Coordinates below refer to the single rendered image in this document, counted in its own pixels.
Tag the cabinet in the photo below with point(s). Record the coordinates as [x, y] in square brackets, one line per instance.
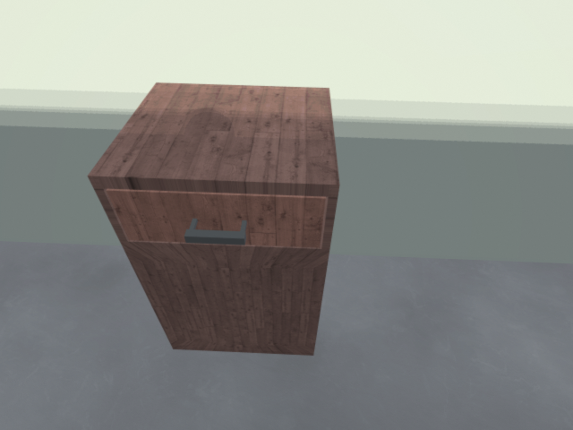
[216, 138]

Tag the drawer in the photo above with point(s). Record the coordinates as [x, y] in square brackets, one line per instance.
[279, 220]

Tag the handle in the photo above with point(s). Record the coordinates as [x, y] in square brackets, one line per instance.
[221, 237]

